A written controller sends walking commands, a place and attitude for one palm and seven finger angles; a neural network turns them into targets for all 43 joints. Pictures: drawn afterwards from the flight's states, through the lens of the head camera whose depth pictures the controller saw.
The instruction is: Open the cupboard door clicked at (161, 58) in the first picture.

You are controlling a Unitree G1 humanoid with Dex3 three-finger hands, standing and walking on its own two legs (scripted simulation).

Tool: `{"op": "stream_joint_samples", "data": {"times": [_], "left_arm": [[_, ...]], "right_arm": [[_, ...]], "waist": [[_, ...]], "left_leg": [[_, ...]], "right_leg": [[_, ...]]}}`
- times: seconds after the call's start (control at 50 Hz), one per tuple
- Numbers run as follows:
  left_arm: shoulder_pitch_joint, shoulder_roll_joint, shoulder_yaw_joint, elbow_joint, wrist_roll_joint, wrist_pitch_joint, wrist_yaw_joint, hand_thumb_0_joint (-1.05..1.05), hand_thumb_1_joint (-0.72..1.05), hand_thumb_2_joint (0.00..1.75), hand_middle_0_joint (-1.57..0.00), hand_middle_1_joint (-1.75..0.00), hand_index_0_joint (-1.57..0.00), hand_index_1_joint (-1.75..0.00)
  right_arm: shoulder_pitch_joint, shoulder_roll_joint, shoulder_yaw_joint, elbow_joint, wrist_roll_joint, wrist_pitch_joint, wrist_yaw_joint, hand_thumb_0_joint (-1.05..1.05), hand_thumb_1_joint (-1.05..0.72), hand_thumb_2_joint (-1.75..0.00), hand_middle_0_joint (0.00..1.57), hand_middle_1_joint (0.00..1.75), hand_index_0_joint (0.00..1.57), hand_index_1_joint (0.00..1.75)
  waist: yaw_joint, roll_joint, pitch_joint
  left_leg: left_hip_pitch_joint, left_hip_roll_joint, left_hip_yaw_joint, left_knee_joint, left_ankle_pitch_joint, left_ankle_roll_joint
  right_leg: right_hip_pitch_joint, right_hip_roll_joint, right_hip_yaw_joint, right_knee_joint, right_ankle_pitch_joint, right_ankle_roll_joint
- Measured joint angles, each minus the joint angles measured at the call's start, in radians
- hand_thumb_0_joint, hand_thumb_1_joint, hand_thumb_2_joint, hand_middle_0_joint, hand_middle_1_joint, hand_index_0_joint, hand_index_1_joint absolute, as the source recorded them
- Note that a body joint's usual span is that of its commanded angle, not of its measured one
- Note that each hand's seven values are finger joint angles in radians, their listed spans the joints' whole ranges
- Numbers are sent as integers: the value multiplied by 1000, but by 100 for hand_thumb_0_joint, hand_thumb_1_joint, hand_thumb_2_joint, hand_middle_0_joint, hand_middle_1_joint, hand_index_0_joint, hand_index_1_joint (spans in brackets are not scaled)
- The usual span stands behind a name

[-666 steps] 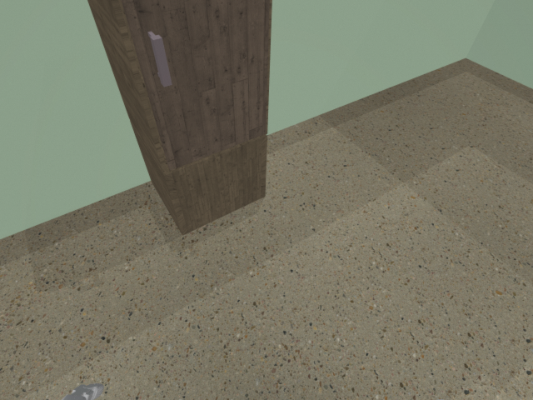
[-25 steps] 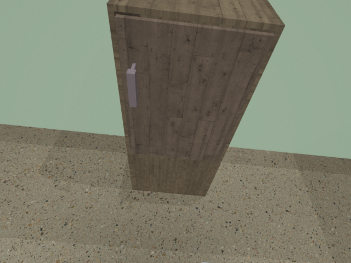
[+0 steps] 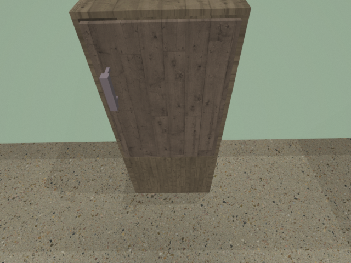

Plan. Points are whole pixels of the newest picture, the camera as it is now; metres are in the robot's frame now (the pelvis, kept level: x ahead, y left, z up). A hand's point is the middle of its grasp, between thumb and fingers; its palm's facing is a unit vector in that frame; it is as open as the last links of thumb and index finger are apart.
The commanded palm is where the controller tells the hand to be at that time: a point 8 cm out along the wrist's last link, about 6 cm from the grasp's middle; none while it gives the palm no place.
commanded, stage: come to a stop and stand still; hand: left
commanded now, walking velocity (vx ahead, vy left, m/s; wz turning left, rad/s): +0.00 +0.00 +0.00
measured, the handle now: (111, 89) +0.58 +0.22 +0.07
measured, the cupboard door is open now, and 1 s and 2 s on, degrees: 0 0 0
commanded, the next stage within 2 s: look again from close up in 0.54 s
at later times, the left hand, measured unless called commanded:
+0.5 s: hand out of the picture +0.05 +0.17 -0.16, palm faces +0.03 -0.97 -0.24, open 7.4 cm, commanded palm none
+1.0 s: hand out of the picture +0.06 +0.19 -0.15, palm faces +0.03 -0.96 -0.27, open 7.4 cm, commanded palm none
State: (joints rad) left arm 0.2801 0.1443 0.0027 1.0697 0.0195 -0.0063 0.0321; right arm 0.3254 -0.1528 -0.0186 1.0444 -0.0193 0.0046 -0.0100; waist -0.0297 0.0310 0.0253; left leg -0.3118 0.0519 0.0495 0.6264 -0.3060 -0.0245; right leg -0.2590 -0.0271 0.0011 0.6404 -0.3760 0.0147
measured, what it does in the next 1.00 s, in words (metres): stands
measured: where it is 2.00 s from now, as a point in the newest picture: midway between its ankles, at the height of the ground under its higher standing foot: outside the picture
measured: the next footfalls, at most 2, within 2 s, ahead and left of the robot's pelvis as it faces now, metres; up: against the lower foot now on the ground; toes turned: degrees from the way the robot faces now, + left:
none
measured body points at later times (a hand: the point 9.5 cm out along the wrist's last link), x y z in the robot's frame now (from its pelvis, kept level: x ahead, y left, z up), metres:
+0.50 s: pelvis +0.03 -0.02 +0.01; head +0.04 -0.04 +0.46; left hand +0.05 +0.22 -0.14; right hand +0.06 -0.26 -0.15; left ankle +0.02 +0.14 -0.72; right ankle -0.02 -0.13 -0.72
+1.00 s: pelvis +0.02 -0.02 +0.01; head +0.04 -0.02 +0.46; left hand +0.06 +0.25 -0.13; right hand +0.08 -0.27 -0.14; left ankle +0.02 +0.14 -0.72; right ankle -0.02 -0.13 -0.72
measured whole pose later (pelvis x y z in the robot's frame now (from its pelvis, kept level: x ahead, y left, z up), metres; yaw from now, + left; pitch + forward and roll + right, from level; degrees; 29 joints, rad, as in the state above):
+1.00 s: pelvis +0.02 -0.02 +0.01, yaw +0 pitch -1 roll +1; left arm 0.21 0.25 0.02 1.08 0.01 -0.01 0.02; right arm 0.17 -0.23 0.00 1.10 -0.01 -0.01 -0.02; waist 0.01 -0.01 0.04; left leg -0.19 0.06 0.04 0.46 -0.25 -0.06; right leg -0.14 -0.01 -0.02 0.49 -0.34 -0.01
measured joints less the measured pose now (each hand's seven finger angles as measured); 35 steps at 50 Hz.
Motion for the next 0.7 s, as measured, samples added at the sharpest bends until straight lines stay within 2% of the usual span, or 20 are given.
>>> {"op": "stream_joint_samples", "data": {"times": [0.16,0.44,0.7], "left_arm": [[-27,15,7,-14,-6,-12,0,1,92,90,-20,-30,-20,-30],[-40,31,17,-2,-4,-9,-4,1,90,90,-20,-30,-20,-30],[-43,69,21,10,-3,-7,-11,1,90,90,-20,-30,-20,-30]], "right_arm": [[-11,11,11,26,1,-13,-6,1,-92,-90,20,30,20,30],[-89,-34,6,35,4,-20,-15,0,-91,-90,20,30,20,30],[-142,-64,9,36,5,-17,-13,0,-91,-90,20,30,20,30]], "waist": [[5,-1,-2],[24,-21,19],[37,-29,19]], "left_leg": [[43,6,-5,-61,18,-18],[89,18,-9,-104,21,-35],[113,21,-11,-136,32,-39]], "right_leg": [[33,8,-8,-38,3,-17],[75,21,-14,-71,1,-33],[101,25,-18,-105,13,-36]]}}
